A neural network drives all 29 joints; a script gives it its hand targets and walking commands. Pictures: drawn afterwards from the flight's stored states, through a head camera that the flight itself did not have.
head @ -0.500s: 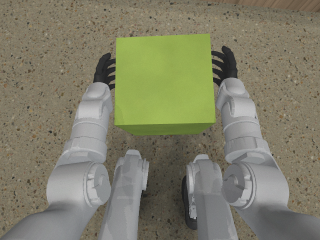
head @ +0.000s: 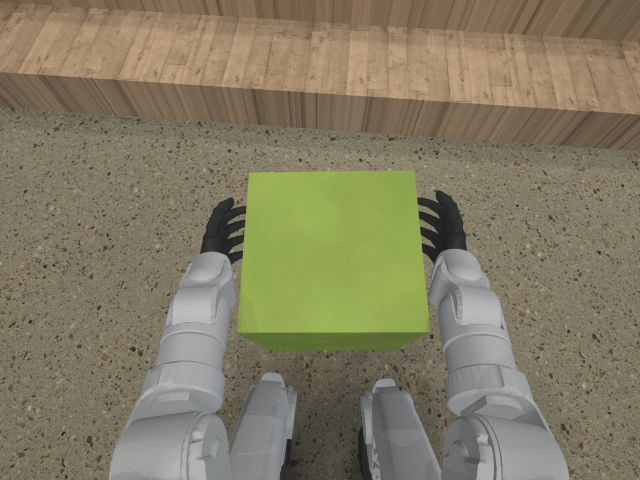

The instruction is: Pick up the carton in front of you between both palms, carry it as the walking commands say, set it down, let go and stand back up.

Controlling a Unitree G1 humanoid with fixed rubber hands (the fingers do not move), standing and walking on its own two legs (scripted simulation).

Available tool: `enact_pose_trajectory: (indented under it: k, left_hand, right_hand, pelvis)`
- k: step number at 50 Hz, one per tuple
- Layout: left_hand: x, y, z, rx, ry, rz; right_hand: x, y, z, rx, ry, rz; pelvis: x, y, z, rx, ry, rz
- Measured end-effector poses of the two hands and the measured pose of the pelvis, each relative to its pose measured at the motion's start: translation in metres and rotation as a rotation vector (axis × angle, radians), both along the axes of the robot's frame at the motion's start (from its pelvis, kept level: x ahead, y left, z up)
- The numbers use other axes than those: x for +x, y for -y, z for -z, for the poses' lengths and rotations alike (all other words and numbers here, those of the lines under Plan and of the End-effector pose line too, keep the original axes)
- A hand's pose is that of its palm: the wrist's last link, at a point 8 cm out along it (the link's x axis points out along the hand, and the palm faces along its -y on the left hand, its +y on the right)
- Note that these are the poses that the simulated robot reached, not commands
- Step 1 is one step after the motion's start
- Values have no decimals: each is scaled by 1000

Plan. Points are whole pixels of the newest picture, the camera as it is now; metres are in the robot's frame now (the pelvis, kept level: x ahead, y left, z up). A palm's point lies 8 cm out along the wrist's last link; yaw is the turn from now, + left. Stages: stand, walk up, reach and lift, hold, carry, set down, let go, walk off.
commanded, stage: reach and lift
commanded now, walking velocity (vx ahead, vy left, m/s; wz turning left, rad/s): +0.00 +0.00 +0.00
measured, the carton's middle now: (331, 273) +0.41 +0.01 -0.11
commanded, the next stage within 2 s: hold in 1.80 s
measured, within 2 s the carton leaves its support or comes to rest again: neither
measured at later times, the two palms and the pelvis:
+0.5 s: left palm (179, 235) +0.36 +0.15 +0.11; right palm (515, 230) +0.37 -0.15 +0.12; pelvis +0.04 +0.00 +0.13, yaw +0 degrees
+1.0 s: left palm (129, 205) +0.34 +0.15 +0.21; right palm (599, 194) +0.35 -0.15 +0.22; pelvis +0.05 +0.00 +0.18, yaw +0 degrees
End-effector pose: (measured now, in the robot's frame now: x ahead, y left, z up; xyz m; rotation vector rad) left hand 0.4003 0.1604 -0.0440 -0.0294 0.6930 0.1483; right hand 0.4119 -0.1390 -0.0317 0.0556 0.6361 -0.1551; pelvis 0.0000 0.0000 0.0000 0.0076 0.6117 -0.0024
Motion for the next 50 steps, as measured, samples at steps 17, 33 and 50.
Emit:
enact_pose_trajectory:
  k: [17,33,50]
  left_hand:
    - [-28,9,-105,-11,1,22]
    - [-52,6,-204,-11,15,-2]
    - [-64,9,-249,11,-16,24]
  right_hand:
    - [-36,8,-107,-17,0,18]
    - [-53,5,-206,-38,15,-21]
    - [-66,9,-252,-70,-15,-37]
  pelvis:
    - [25,-3,-92,-6,231,-4]
    - [55,-3,-165,-6,492,-17]
    - [49,-2,-183,-4,680,-7]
